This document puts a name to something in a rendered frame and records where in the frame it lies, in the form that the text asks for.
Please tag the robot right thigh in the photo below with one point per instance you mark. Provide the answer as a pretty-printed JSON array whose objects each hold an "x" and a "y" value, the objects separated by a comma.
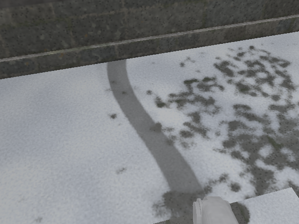
[{"x": 212, "y": 210}]

